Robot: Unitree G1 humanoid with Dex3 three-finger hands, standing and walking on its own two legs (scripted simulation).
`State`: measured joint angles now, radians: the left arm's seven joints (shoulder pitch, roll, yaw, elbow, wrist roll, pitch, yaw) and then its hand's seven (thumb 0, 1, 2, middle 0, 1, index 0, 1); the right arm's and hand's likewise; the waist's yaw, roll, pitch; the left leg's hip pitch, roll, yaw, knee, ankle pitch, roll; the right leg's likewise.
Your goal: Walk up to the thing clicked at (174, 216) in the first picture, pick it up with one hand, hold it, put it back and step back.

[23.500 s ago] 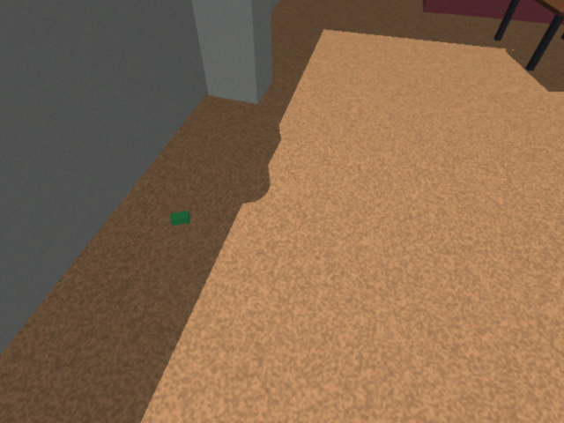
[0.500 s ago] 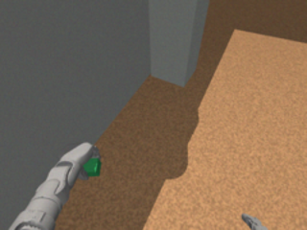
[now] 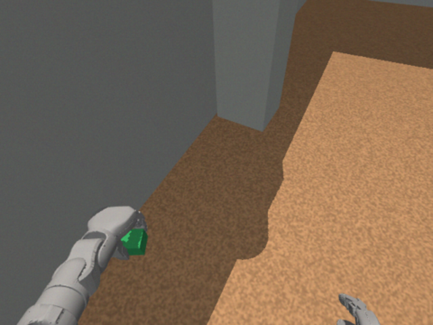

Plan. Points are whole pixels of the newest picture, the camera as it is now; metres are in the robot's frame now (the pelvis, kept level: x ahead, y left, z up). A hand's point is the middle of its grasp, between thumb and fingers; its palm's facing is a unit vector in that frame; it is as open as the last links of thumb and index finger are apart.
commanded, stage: hold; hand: left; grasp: from above
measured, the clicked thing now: (125, 242) +0.31 +0.23 -0.08
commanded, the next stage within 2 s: crouch in 1.10 s
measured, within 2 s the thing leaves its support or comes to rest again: neither
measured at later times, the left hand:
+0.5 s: hand (116, 246) +0.28 +0.22 -0.03, palm faces -0.46 -0.05 -0.89, open 7.3 cm
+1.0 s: hand (119, 243) +0.28 +0.22 -0.03, palm faces -0.48 -0.05 -0.88, open 7.2 cm
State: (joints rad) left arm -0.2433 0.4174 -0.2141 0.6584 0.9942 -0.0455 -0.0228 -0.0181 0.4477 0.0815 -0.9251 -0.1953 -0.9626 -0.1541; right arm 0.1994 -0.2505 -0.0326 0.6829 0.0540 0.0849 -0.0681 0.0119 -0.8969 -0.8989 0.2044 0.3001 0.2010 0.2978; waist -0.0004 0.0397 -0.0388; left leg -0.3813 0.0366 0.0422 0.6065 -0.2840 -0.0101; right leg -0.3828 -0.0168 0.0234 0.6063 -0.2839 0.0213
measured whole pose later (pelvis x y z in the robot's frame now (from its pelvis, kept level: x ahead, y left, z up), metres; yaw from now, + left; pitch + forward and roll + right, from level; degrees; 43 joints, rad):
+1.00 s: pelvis +0.00 +0.00 +0.01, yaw +0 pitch +1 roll +0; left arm -0.24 0.42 -0.22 0.62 0.99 -0.05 -0.07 -0.01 0.47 0.05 -0.91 -0.21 -0.96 -0.16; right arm 0.16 -0.24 -0.01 0.68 0.06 0.09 -0.08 0.01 -0.90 -0.90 0.20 0.30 0.20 0.30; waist 0.01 0.04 0.00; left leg -0.27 0.03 0.05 0.48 -0.22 -0.01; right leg -0.28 -0.02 0.03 0.50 -0.23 0.02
